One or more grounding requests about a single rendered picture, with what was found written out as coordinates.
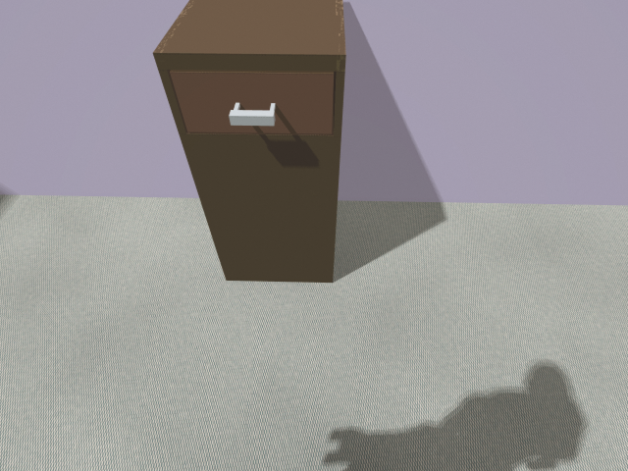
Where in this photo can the drawer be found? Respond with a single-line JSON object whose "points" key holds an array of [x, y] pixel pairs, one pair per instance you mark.
{"points": [[304, 99]]}

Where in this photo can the handle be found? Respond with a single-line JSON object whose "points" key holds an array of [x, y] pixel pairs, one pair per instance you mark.
{"points": [[252, 117]]}

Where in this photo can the cabinet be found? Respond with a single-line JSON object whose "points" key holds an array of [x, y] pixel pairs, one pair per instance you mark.
{"points": [[270, 199]]}

